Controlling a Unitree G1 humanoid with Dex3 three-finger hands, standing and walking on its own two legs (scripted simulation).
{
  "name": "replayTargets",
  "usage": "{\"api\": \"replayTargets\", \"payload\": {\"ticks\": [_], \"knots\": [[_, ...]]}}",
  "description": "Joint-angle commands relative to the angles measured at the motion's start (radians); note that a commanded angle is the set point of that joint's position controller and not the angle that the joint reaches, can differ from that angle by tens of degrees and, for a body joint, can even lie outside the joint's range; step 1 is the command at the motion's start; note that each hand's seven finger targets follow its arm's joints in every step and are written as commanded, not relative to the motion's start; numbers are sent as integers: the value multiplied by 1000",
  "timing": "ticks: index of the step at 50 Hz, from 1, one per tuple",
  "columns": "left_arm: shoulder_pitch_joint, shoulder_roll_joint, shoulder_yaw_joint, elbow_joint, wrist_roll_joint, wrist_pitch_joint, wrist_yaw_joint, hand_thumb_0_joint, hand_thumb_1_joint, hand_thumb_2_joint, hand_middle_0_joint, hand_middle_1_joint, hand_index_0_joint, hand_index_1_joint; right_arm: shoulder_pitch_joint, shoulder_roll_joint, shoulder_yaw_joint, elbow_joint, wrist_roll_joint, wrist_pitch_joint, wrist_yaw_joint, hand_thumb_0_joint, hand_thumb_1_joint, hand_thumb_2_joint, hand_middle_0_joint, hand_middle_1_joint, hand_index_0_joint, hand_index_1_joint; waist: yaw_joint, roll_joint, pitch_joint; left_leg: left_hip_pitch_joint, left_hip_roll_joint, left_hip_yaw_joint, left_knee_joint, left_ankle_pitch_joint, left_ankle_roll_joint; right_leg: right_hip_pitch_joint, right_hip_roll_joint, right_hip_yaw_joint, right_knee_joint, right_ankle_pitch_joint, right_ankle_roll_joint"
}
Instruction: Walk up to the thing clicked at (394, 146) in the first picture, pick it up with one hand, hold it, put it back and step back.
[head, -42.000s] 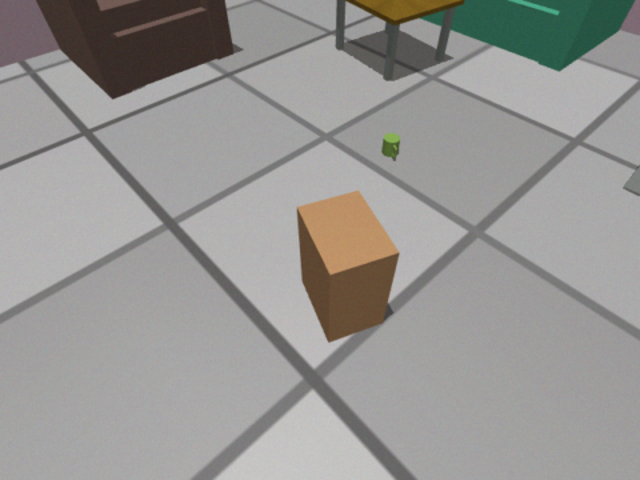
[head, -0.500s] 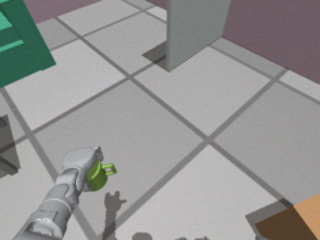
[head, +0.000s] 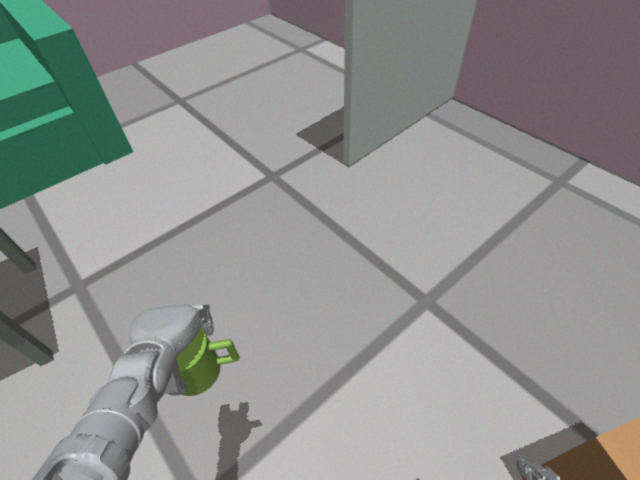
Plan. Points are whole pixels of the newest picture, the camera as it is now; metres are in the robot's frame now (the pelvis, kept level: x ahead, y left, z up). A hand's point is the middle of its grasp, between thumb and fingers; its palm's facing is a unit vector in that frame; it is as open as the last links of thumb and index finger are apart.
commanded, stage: hold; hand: left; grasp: from above
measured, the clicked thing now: (198, 357) +0.32 +0.21 -0.10
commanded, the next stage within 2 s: crouch in 1.28 s
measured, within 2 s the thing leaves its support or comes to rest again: neither
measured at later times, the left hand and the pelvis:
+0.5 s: hand (171, 374) +0.27 +0.22 -0.04, palm faces -0.46 -0.05 -0.88, open 10.5 cm; pelvis -0.02 +0.00 +0.01, yaw +0 degrees
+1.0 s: hand (168, 369) +0.27 +0.22 -0.02, palm faces -0.46 -0.05 -0.89, open 10.5 cm; pelvis -0.03 -0.01 +0.01, yaw +0 degrees
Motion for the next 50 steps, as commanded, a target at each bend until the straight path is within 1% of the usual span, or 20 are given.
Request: {"api": "replayTargets", "payload": {"ticks": [1,5,8,9,14,16,17,18,19,21,23,29,32,33,34,37,41,45,47,50], "knots": [[-379,231,101,-215,-7,0,53,0,451,882,-729,-1013,-791,-948,-34,-137,-40,-115,-4,-28,-10,0,-896,-894,200,300,200,300,-5,-1,-279,142,-51,-14,-77,320,16,126,51,-1,-85,276,-24],[-381,224,97,-217,-7,-2,46,0,420,876,-713,-1012,-772,-950,-51,-136,-37,-125,-4,-26,-11,0,-901,-896,200,300,200,300,-6,-16,-249,145,-49,-16,-100,274,19,118,51,-1,-107,229,-24],[-366,245,112,-236,-7,-4,37,0,423,880,-713,-1005,-772,-944,-60,-136,-37,-127,-4,-24,-12,0,-898,-895,200,300,200,300,5,11,-268,158,-52,-12,-109,266,19,128,48,3,-115,219,-26],[-370,226,96,-238,-10,-3,31,0,435,887,-723,-1015,-783,-953,-65,-134,-34,-131,-4,-24,-13,0,-900,-896,200,300,200,300,-2,-15,-267,163,-49,-15,-110,272,21,134,50,0,-115,226,-23],[-377,252,112,-261,-11,-13,25,0,450,857,-718,-1035,-787,-962,-82,-135,-29,-136,-4,-26,-17,0,-902,-897,200,300,200,300,8,0,-251,162,-50,-14,-130,225,20,135,48,1,-135,175,-25],[-373,234,102,-267,-9,-13,25,0,433,858,-715,-1021,-780,-953,-92,-132,-28,-141,-4,-28,-17,0,-903,-897,200,300,200,300,6,3,-233,165,-49,-15,-140,200,19,127,48,0,-144,149,-27],[-381,249,110,-275,-6,-12,27,0,446,854,-724,-1027,-791,-957,-98,-131,-26,-142,-3,-29,-18,0,-905,-898,200,300,200,300,15,5,-248,172,-51,-17,-142,205,18,133,47,0,-145,151,-27],[-377,247,111,-265,-10,-10,27,0,446,832,-708,-1033,-782,-956,-96,-133,-26,-137,-4,-30,-18,0,-903,-897,200,300,200,300,4,-1,-238,167,-51,-13,-141,197,20,129,47,3,-148,149,-24],[-396,257,115,-292,-14,-14,25,0,436,838,-697,-1039,-771,-962,-101,-131,-25,-140,-4,-32,-20,0,-901,-896,200,300,200,300,11,15,-238,168,-50,-13,-146,189,19,130,47,2,-151,140,-26],[-380,233,99,-275,-15,-11,18,0,438,842,-711,-1028,-781,-955,-109,-129,-22,-140,-3,-35,-21,0,-905,-898,200,300,200,300,5,-7,-225,174,-48,-15,-153,184,21,124,47,0,-157,135,-25],[-382,252,114,-285,-15,-11,20,0,430,832,-703,-1024,-773,-950,-111,-130,-22,-141,-2,-37,-22,0,-904,-897,200,300,200,300,11,-7,-233,176,-50,-15,-154,181,21,140,45,3,-162,129,-24],[-386,248,108,-297,-21,-12,4,0,458,816,-726,-1022,-798,-947,-128,-132,-18,-141,-6,-42,-23,0,-908,-899,199,300,199,300,11,10,-214,190,-45,-19,-172,161,16,131,46,-3,-172,111,-27],[-392,245,100,-308,-18,-15,-7,0,457,818,-727,-1029,-800,-954,-136,-126,-12,-147,-6,-44,-23,0,-910,-900,199,300,199,300,16,5,-215,191,-47,-18,-178,163,19,144,44,-3,-179,110,-27],[-387,244,102,-305,-22,-14,-9,0,452,826,-720,-1031,-792,-956,-133,-129,-13,-145,-6,-44,-23,0,-909,-900,199,300,199,300,10,4,-215,195,-47,-18,-176,165,19,141,44,-1,-180,114,-25],[-392,261,115,-311,-21,-15,-12,0,447,825,-713,-1038,-787,-961,-139,-126,-12,-148,-5,-46,-24,0,-910,-900,199,300,199,300,20,4,-223,194,-47,-19,-179,172,18,151,46,-4,-178,114,-27],[-387,242,103,-310,-28,-13,-24,0,485,833,-738,-1047,-814,-967,-146,-124,-8,-148,-5,-46,-26,0,-908,-899,200,300,200,300,13,6,-207,202,-47,-16,-185,166,18,141,46,-3,-183,111,-27],[-404,250,104,-329,-25,-19,-35,0,468,814,-732,-1016,-805,-940,-144,-122,-7,-145,-8,-48,-29,0,-907,-899,199,300,199,300,11,1,-222,216,-49,-12,-183,178,22,151,44,1,-190,126,-24],[-372,258,119,-329,-32,-22,-43,0,471,809,-730,-1017,-805,-939,-152,-119,-5,-149,-7,-47,-30,0,-907,-899,200,300,200,300,25,-7,-216,213,-49,-11,-184,198,22,163,46,-1,-191,138,-24],[-362,240,103,-295,-23,-20,-46,0,478,799,-731,-1024,-809,-943,-150,-118,-3,-147,-9,-47,-30,0,-908,-900,199,300,199,300,12,-27,-193,205,-48,-12,-189,196,23,156,46,-3,-192,138,-24],[-359,250,112,-335,-31,-23,-47,0,483,799,-727,-1034,-807,-950,-152,-117,-6,-153,-8,-44,-30,0,-907,-899,199,300,199,300,26,-3,-219,215,-51,-10,-188,213,22,169,45,-3,-191,153,-25]]}}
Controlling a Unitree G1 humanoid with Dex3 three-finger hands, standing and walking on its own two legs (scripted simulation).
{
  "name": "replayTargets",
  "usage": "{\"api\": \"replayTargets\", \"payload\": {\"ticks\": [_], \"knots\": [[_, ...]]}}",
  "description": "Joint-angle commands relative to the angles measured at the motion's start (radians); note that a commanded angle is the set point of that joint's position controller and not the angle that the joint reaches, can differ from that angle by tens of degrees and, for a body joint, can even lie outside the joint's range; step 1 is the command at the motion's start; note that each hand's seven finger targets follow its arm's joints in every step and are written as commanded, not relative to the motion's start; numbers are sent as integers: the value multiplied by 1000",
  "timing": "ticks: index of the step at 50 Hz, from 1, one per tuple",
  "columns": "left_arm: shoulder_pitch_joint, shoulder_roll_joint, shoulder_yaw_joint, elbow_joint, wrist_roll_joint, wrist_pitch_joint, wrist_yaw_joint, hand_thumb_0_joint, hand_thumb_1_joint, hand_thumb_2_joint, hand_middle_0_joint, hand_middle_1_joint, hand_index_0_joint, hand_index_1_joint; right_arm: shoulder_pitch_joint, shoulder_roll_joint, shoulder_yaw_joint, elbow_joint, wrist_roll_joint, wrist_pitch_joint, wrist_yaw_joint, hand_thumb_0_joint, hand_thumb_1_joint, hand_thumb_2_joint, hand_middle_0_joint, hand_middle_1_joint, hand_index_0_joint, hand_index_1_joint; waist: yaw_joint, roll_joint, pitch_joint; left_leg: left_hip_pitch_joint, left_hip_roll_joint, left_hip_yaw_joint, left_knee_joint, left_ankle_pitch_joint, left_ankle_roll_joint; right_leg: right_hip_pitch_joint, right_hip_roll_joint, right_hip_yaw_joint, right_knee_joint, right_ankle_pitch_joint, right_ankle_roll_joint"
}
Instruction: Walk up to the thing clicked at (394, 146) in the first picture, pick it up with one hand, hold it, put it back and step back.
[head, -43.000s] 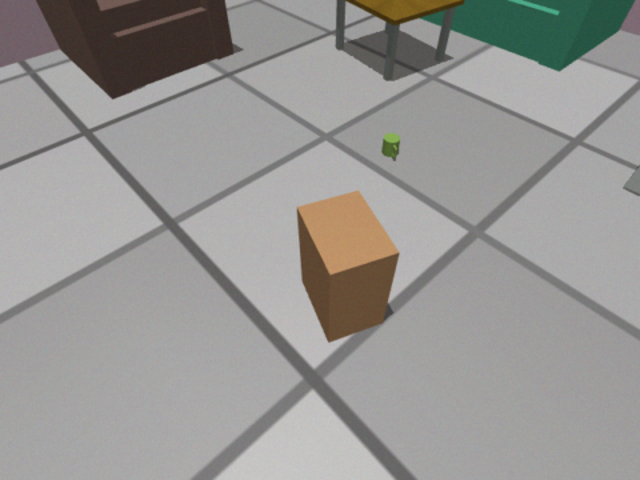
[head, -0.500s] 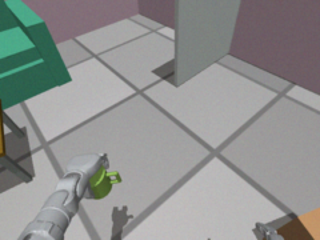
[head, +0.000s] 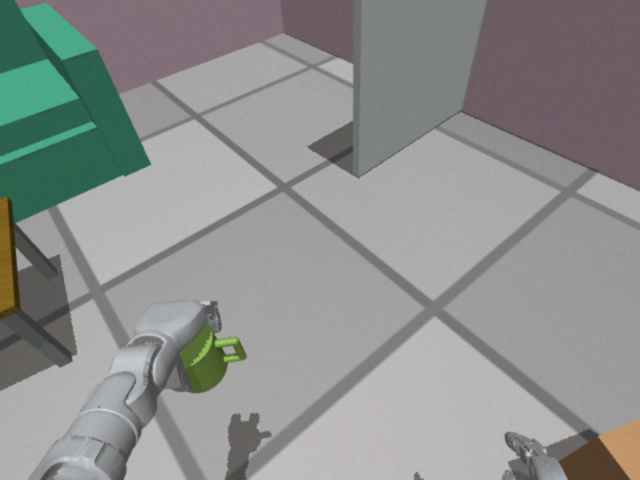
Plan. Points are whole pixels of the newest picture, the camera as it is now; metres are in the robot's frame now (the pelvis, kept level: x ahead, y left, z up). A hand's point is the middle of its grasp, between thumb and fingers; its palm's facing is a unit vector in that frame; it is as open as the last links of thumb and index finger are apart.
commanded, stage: hold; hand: left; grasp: from above
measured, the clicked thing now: (204, 354) +0.32 +0.21 -0.07
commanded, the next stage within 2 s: crouch in 0.28 s
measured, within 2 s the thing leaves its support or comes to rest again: neither
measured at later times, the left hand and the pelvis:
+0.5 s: hand (182, 349) +0.31 +0.23 -0.04, palm faces -0.47 -0.05 -0.88, open 10.5 cm; pelvis +0.01 +0.00 +0.00, yaw +0 degrees
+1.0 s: hand (216, 367) +0.36 +0.23 -0.21, palm faces -0.44 +0.04 -0.90, open 10.6 cm; pelvis -0.02 +0.01 -0.10, yaw +1 degrees
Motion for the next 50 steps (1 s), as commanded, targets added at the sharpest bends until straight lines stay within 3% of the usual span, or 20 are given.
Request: {"api": "replayTargets", "payload": {"ticks": [1,2,4,6,8,13,15,17,19,20,21,23,26,30,36,39,42,44,48,50], "knots": [[-390,227,114,-231,-12,-5,52,0,489,808,-740,-1026,-817,-946,-99,-121,-39,-143,-4,-39,-8,0,-909,-900,199,300,199,300,0,-22,-257,97,-47,-13,-70,110,26,57,44,-6,-94,60,-18],[-399,219,108,-218,-6,-3,55,0,490,815,-746,-1031,-821,-952,-94,-123,-40,-140,-4,-39,-8,0,-910,-901,199,300,199,300,-9,-32,-241,93,-46,-14,-73,103,26,50,44,-3,-96,56,-18],[-387,248,135,-191,-1,-4,65,0,478,808,-732,-1031,-809,-951,-89,-123,-41,-136,-5,-37,-9,0,-908,-900,199,300,199,300,-5,-32,-236,81,-49,-11,-71,87,28,48,42,-2,-102,42,-16],[-425,236,117,-244,0,-8,68,0,480,828,-748,-1016,-818,-943,-90,-119,-42,-142,-4,-37,-8,0,-909,-900,199,300,199,300,-4,-16,-297,114,-51,-7,-64,117,29,73,37,2,-94,75,-15],[-434,262,139,-233,1,-6,77,0,482,825,-742,-1037,-818,-959,-88,-123,-42,-135,-3,-36,-10,0,-913,-902,199,300,199,300,0,-10,-303,116,-51,-9,-62,142,28,76,40,-1,-90,96,-15],[-438,237,122,-214,2,2,91,0,489,830,-752,-1027,-825,-951,-82,-124,-46,-123,-2,-35,-9,0,-910,-900,199,300,199,300,-4,-15,-306,124,-48,-9,-62,161,26,84,41,-5,-89,118,-18],[-432,224,109,-182,-1,8,87,0,498,860,-771,-1029,-837,-961,-82,-123,-45,-122,-2,-35,-8,0,-913,-902,199,300,199,300,-8,-18,-263,106,-46,-13,-69,143,25,68,42,-9,-96,98,-19],[-427,241,120,-182,5,7,83,0,481,862,-749,-1039,-816,-968,-77,-125,-48,-120,-2,-34,-6,0,-910,-901,199,300,199,300,-2,-7,-277,109,-47,-12,-70,144,25,71,41,-8,-96,99,-21],[-429,212,96,-183,1,5,71,0,559,810,-810,-1039,-892,-955,-80,-123,-48,-127,-1,-34,-5,0,-931,-913,200,301,200,301,-9,-18,-276,116,-44,-16,-73,151,24,73,43,-9,-94,105,-21],[-448,212,92,-201,-2,2,66,0,479,890,-730,-991,-812,-932,-78,-123,-48,-126,-1,-32,-5,0,-882,-894,201,301,201,301,-10,-9,-282,121,-46,-14,-70,157,25,73,41,-7,-96,114,-20],[-437,218,100,-188,-4,1,64,0,481,957,-772,-1021,-820,-973,-74,-125,-50,-124,0,-31,-6,0,-890,-897,201,300,201,300,-10,-10,-273,122,-43,-16,-72,161,23,66,44,-9,-95,114,-22],[-372,203,101,-149,-1,-2,63,0,496,1013,-787,-1040,-828,-998,-70,-123,-49,-129,0,-30,-4,0,-888,-896,201,300,201,300,-9,-42,-241,99,-46,-14,-70,150,26,64,42,-11,-99,102,-20],[-381,199,98,-129,11,-22,82,0,486,1015,-778,-1059,-822,-1015,-57,-127,-53,-125,-4,-25,-2,0,-890,-896,201,300,201,300,-18,-39,-216,84,-43,-19,-67,139,20,33,46,-14,-89,90,-23],[-425,201,110,-62,40,-51,148,0,474,1009,-774,-1056,-817,-1013,-28,-128,-59,-108,-11,-19,4,0,-892,-897,200,300,201,300,-39,-52,-222,47,-49,-17,-31,101,20,-12,38,-8,-66,62,-20],[-526,174,105,115,92,-59,295,0,482,1010,-773,-1098,-825,-1046,48,-146,-76,-47,-32,-24,24,0,-898,-897,200,300,200,300,-81,-50,-287,-69,-42,-23,123,92,10,-171,37,-11,63,65,-19],[-589,149,99,197,129,-67,357,0,452,990,-749,-1099,-803,-1045,93,-149,-86,-22,-49,-32,38,0,-898,-896,200,300,200,300,-104,-34,-342,-210,-40,-31,267,66,4,-306,37,-9,195,45,-23],[-654,163,119,282,172,-64,415,0,413,925,-716,-1076,-777,-1014,134,-152,-93,-27,-62,-43,45,0,-900,-897,200,300,200,300,-113,11,-410,-365,-39,-30,404,7,3,-444,38,-6,330,2,-33],[-728,171,126,314,186,-56,450,0,379,892,-703,-1044,-762,-985,166,-159,-93,-32,-68,-48,43,0,-903,-897,200,299,200,299,-137,20,-470,-459,-39,-34,479,-37,6,-511,36,-7,404,-29,-33],[-849,248,165,365,183,-34,489,0,402,853,-724,-992,-781,-934,201,-167,-92,-34,-76,-62,33,0,-900,-897,200,299,200,299,-148,44,-615,-615,-36,-40,634,-62,20,-628,43,-14,559,-55,-38],[-834,214,154,429,172,-20,490,0,426,851,-739,-989,-796,-931,209,-163,-90,-36,-82,-69,31,0,-899,-896,200,299,200,299,-160,46,-634,-707,-36,-42,703,-94,24,-696,45,-17,629,-81,-43]]}}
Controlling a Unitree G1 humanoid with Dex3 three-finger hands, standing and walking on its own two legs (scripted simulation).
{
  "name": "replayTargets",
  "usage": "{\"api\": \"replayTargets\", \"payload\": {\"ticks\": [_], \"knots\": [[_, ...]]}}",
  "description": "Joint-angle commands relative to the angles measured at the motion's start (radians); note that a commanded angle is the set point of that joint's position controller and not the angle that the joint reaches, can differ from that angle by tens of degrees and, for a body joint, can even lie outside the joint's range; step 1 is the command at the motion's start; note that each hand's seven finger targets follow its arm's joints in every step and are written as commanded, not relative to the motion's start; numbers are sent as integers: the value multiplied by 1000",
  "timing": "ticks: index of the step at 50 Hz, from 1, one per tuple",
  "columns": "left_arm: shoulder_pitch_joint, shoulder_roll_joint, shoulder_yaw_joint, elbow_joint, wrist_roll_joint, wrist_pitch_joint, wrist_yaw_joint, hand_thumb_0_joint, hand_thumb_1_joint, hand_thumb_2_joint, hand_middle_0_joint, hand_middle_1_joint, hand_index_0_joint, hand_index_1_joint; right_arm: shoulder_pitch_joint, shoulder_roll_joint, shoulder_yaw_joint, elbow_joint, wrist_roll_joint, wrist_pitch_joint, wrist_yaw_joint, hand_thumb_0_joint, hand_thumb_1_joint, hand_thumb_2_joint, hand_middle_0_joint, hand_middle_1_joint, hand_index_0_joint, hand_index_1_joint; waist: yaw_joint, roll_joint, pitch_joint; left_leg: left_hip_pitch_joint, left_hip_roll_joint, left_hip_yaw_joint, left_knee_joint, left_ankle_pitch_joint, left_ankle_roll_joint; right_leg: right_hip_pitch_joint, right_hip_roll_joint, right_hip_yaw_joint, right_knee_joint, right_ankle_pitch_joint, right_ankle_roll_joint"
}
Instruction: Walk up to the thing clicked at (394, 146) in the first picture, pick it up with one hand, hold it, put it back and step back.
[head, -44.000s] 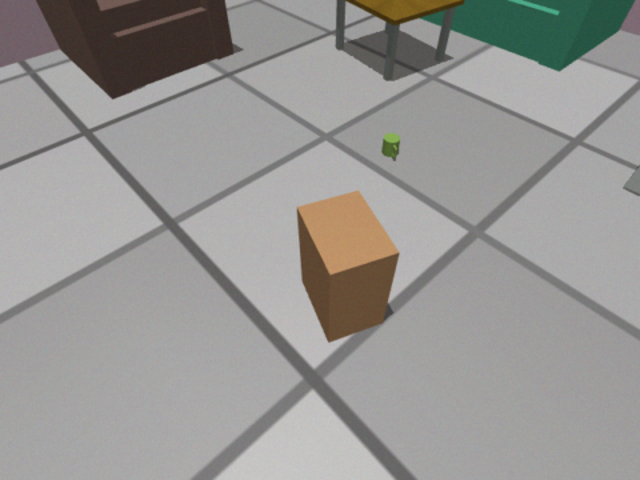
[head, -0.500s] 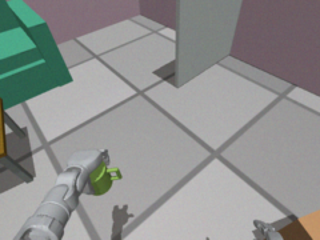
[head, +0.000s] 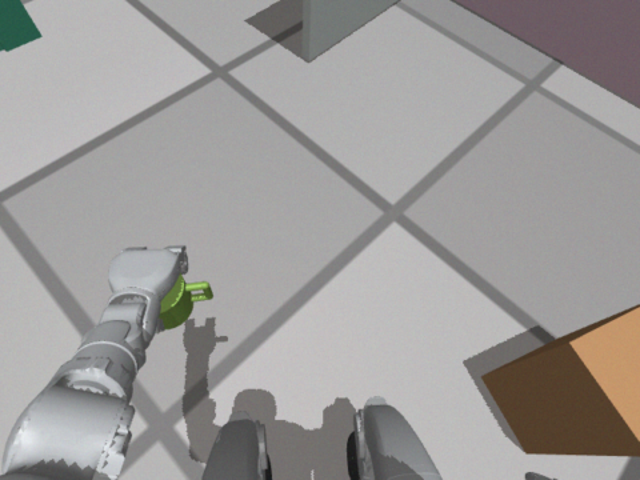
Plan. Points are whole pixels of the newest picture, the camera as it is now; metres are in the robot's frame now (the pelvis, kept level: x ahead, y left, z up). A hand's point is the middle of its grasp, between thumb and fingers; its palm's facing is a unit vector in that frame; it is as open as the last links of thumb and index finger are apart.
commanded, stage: crouch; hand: left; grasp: from above
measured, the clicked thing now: (173, 295) +0.40 +0.20 -0.15
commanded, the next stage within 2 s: lower in 1.56 s
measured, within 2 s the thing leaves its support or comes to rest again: neither
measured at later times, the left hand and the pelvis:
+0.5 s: hand (197, 302) +0.46 +0.21 -0.34, palm faces -0.46 +0.00 -0.89, open 10.4 cm; pelvis -0.03 +0.01 -0.20, yaw -2 degrees
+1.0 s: hand (207, 298) +0.50 +0.21 -0.45, palm faces -0.48 -0.02 -0.88, open 10.4 cm; pelvis -0.03 +0.00 -0.28, yaw -3 degrees
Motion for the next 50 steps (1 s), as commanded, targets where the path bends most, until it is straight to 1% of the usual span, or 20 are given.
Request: {"api": "replayTargets", "payload": {"ticks": [1,2,7,9,13,14,15,16,21,22,24,27,32,34,37,41,44,46,47,50], "knots": [[-499,243,71,-137,-20,30,82,0,424,845,-737,-996,-796,-937,122,-139,-47,-68,-12,-34,-17,0,-900,-896,200,299,200,299,-34,112,-556,65,-55,10,46,130,18,58,42,3,29,126,-52],[-515,282,90,-137,-18,36,80,0,430,857,-755,-979,-807,-927,121,-143,-47,-66,-16,-36,-19,0,-900,-897,200,299,200,299,-30,127,-577,38,-52,5,74,130,18,24,45,0,66,123,-55],[-532,306,110,-66,-19,62,44,0,466,806,-788,-930,-841,-877,132,-151,-50,-58,-27,-44,-15,0,-899,-897,200,299,200,299,-51,168,-608,-65,-38,-38,171,78,6,-172,41,-23,211,58,-65],[-580,320,119,-92,-24,59,29,0,473,807,-800,-927,-852,-875,135,-151,-46,-60,-31,-48,-10,0,-902,-898,199,299,200,299,-63,190,-668,-94,-37,-43,225,84,7,-222,38,-27,268,55,-67],[-618,354,140,-55,-15,45,10,0,506,774,-826,-900,-882,-845,147,-159,-35,-59,-38,-53,-1,0,-905,-899,199,299,200,299,-99,186,-630,-211,-37,-64,310,4,10,-368,31,-36,356,-16,-66],[-672,368,141,-92,-11,33,8,0,510,720,-821,-875,-882,-813,149,-158,-34,-58,-39,-54,0,0,-903,-898,200,299,200,299,-101,208,-658,-234,-41,-60,330,-11,10,-377,34,-38,381,-28,-69],[-669,399,159,-80,0,27,8,0,501,756,-831,-862,-883,-810,153,-165,-33,-61,-41,-56,2,0,-904,-899,199,299,200,299,-104,195,-689,-257,-44,-59,360,-15,13,-390,34,-39,399,-28,-66],[-671,388,154,-71,1,22,8,0,525,746,-839,-875,-897,-817,156,-160,-26,-62,-45,-58,6,0,-904,-899,199,299,200,299,-116,181,-686,-289,-45,-56,391,-17,17,-406,31,-40,418,-26,-65],[-735,436,183,-100,26,-4,20,0,566,795,-870,-899,-927,-842,184,-182,-11,-46,-59,-73,28,0,-906,-900,200,299,200,299,-128,258,-775,-291,-44,-75,488,66,8,-517,20,-48,528,18,-65],[-788,425,172,-149,26,-12,21,0,558,799,-875,-889,-928,-837,177,-173,-12,-53,-61,-73,32,0,-907,-901,200,299,200,299,-135,289,-809,-289,-45,-64,510,70,11,-522,27,-49,539,19,-67],[-775,456,191,-84,41,-7,31,0,571,773,-888,-865,-941,-813,194,-186,-6,-36,-67,-72,38,0,-910,-902,199,299,200,299,-142,279,-782,-312,-45,-66,543,80,10,-555,19,-51,564,31,-64],[-856,452,192,-115,35,-10,34,0,567,819,-902,-868,-946,-826,198,-184,-7,-37,-75,-77,53,0,-913,-904,199,299,200,299,-165,315,-834,-306,-45,-53,611,120,15,-580,20,-51,603,60,-62],[-856,504,213,-67,49,-4,25,0,599,851,-934,-862,-972,-825,203,-193,4,-41,-85,-72,72,0,-916,-905,199,299,200,299,-170,313,-830,-397,-47,-37,686,131,19,-572,19,-50,662,98,-57],[-885,483,193,-74,52,-5,11,0,602,872,-952,-856,-983,-827,199,-191,6,-43,-86,-69,79,0,-920,-907,199,299,200,299,-176,350,-825,-407,-47,-37,703,135,16,-603,23,-53,687,88,-60],[-874,503,202,-27,51,1,2,0,659,893,-986,-863,-1018,-832,199,-200,8,-51,-86,-63,87,0,-914,-905,199,299,200,299,-184,340,-761,-466,-46,-40,719,103,15,-646,21,-62,715,66,-62],[-907,511,189,-27,47,-7,-21,0,687,894,-993,-900,-1032,-862,198,-205,16,-67,-89,-54,99,0,-917,-905,199,299,200,299,-208,347,-745,-513,-46,-34,767,100,19,-655,25,-63,747,75,-58],[-911,568,203,-10,49,-14,-29,0,698,885,-989,-899,-1031,-856,203,-214,30,-76,-91,-44,105,0,-912,-903,200,299,200,299,-213,309,-747,-576,-48,-31,792,72,23,-625,30,-66,767,73,-54],[-913,560,196,-3,51,-20,-36,0,701,899,-996,-901,-1036,-861,203,-218,37,-78,-95,-41,108,0,-912,-903,200,299,200,299,-221,333,-730,-581,-47,-34,803,60,20,-652,32,-71,779,57,-54],[-952,586,205,-19,52,-26,-36,0,698,891,-988,-911,-1031,-867,210,-226,42,-75,-95,-41,108,0,-913,-904,200,299,200,299,-226,342,-728,-587,-47,-35,812,60,21,-660,29,-73,786,59,-54],[-925,609,210,1,61,-34,-38,0,704,874,-988,-911,-1034,-863,220,-236,60,-86,-101,-36,115,0,-915,-904,200,299,200,299,-232,358,-728,-582,-45,-42,836,91,17,-661,30,-81,815,80,-51]]}}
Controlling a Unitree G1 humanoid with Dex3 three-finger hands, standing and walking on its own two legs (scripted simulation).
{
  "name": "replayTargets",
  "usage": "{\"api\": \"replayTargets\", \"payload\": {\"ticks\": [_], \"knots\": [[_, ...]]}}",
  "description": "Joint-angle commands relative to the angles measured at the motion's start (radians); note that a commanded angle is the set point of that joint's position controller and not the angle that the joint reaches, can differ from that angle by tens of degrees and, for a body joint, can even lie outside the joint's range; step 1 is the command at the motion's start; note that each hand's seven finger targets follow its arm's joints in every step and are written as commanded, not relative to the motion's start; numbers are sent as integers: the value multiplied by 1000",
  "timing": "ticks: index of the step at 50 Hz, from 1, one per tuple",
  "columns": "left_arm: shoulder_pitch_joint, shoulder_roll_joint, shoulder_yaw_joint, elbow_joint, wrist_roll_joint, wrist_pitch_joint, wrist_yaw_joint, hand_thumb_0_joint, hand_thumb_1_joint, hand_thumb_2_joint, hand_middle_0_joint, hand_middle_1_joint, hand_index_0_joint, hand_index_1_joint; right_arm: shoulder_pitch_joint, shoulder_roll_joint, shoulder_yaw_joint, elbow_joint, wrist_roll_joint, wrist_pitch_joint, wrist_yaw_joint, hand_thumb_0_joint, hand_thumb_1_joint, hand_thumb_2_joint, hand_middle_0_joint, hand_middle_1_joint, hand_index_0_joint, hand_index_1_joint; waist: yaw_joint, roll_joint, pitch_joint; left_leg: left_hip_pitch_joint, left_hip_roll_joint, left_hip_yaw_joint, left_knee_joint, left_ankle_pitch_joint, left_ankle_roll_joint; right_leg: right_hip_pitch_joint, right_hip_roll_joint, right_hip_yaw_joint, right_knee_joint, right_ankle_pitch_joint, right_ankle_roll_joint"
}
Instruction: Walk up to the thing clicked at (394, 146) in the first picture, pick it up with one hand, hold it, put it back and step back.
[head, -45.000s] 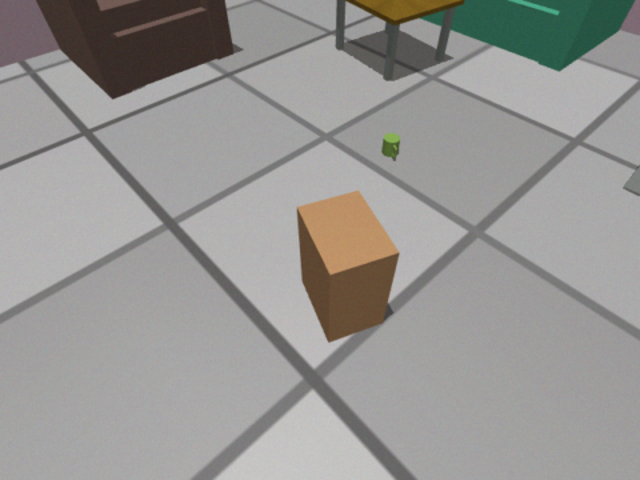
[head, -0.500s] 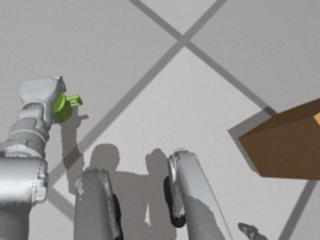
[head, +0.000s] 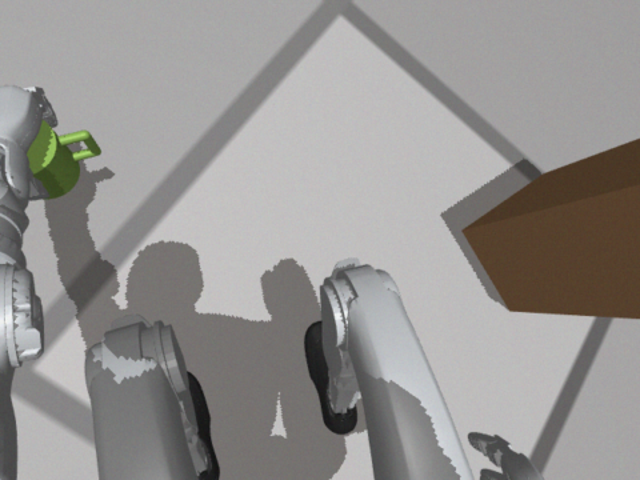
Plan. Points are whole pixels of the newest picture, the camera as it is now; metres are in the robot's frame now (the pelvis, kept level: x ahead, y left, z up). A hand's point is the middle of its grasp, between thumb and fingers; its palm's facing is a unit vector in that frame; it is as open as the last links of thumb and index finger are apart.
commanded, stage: crouch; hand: left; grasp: from above
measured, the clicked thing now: (47, 154) +0.54 +0.23 -0.21
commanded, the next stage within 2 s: lower in 0.56 s
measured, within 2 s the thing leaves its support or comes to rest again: rests again in 1.70 s
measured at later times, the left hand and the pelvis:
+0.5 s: hand (35, 154) +0.54 +0.24 -0.21, palm faces -0.46 -0.04 -0.89, open 10.4 cm; pelvis -0.01 +0.00 -0.05, yaw -3 degrees
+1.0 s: hand (52, 162) +0.54 +0.23 -0.25, palm faces -0.48 -0.04 -0.87, open 10.4 cm; pelvis -0.01 +0.00 -0.07, yaw -4 degrees
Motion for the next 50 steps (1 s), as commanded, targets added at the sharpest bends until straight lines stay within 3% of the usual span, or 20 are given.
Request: {"api": "replayTargets", "payload": {"ticks": [1,7,8,10,14,15,16,18,23,28,33,35,37,41,45,50], "knots": [[-465,298,35,-213,-4,-15,50,0,711,875,-984,-922,-1034,-871,270,-246,-60,-7,-7,8,-5,0,-912,-903,200,299,200,299,-32,355,-815,544,-25,47,-190,335,11,420,44,-66,-167,309,-58],[-472,329,37,-154,13,-23,59,0,723,881,-991,-927,-1040,-876,279,-254,-27,-15,-19,12,4,0,-913,-903,200,300,200,299,-62,377,-750,492,-23,42,-155,296,10,384,50,-81,-136,280,-59],[-514,365,49,-182,15,-28,62,0,715,888,-983,-921,-1030,-873,274,-264,-26,-11,-16,14,2,0,-909,-901,200,300,200,300,-55,390,-765,478,-23,44,-151,284,13,377,51,-83,-131,275,-60],[-479,353,37,-144,24,-27,63,0,701,873,-975,-919,-1024,-869,272,-263,-16,-14,-20,16,2,0,-911,-902,200,300,200,300,-60,388,-760,466,-24,46,-138,271,13,378,53,-85,-124,268,-57],[-514,387,38,-145,24,-30,70,0,697,856,-963,-922,-1015,-869,260,-266,-2,-10,-21,18,0,0,-908,-901,200,300,200,300,-61,398,-756,425,-24,48,-117,249,17,376,61,-88,-111,263,-57],[-502,385,41,-115,23,-26,70,0,713,852,-971,-924,-1024,-868,268,-272,-1,-11,-21,16,0,0,-908,-900,200,300,200,300,-76,391,-715,415,-26,44,-122,238,15,354,56,-95,-107,248,-57],[-510,365,24,-122,23,-28,68,0,709,853,-972,-909,-1021,-858,260,-268,4,-7,-25,17,1,0,-906,-900,200,300,200,300,-74,406,-722,418,-21,41,-116,234,13,347,62,-99,-97,243,-60],[-548,392,30,-141,29,-28,72,0,716,875,-974,-924,-1022,-874,261,-282,8,-6,-21,17,-2,0,-904,-899,200,300,200,300,-81,421,-728,424,-22,35,-109,246,13,328,60,-105,-88,255,-60],[-509,380,15,-100,24,-16,55,0,721,851,-975,-909,-1024,-857,256,-288,20,-17,-22,14,0,0,-905,-899,200,300,200,300,-95,418,-673,418,-20,25,-95,247,10,295,57,-115,-69,252,-62],[-537,399,8,-151,26,-17,43,0,720,886,-990,-916,-1031,-873,256,-292,34,-26,-21,24,5,0,-906,-901,200,300,200,300,-93,429,-743,403,-18,29,-68,276,14,351,65,-116,-55,291,-56],[-521,388,0,-134,25,-8,33,0,752,885,-1011,-917,-1051,-874,251,-298,39,-37,-20,28,6,0,-907,-901,200,300,200,300,-102,429,-667,392,-19,23,-66,270,9,299,65,-126,-47,273,-65],[-530,401,8,-149,24,-10,37,0,728,918,-1024,-907,-1054,-876,247,-302,42,-42,-18,32,6,0,-905,-899,200,300,200,300,-96,454,-709,409,-18,21,-66,279,8,302,63,-127,-37,285,-62],[-519,369,-14,-115,17,-10,40,0,735,906,-1009,-932,-1047,-892,246,-297,48,-35,-22,34,7,0,-904,-898,200,300,200,300,-109,418,-691,379,-15,22,-41,286,15,322,69,-128,-36,302,-58],[-531,370,-19,-77,21,-18,45,0,746,922,-1028,-926,-1061,-892,243,-302,59,-33,-27,30,5,0,-905,-899,200,300,200,300,-126,409,-633,336,-17,20,-30,261,16,296,69,-135,-29,281,-60],[-554,401,-13,-92,29,-29,62,0,776,911,-1033,-951,-1074,-908,234,-310,69,-41,-28,25,5,0,-904,-898,200,300,200,300,-120,450,-670,378,-13,12,-29,279,10,293,70,-143,-7,292,-62],[-545,423,3,-61,33,-33,89,0,797,906,-1036,-970,-1082,-922,229,-321,81,-55,-38,12,4,0,-905,-898,200,300,200,300,-138,437,-625,345,-15,12,-12,262,13,291,68,-149,-8,284,-59]]}}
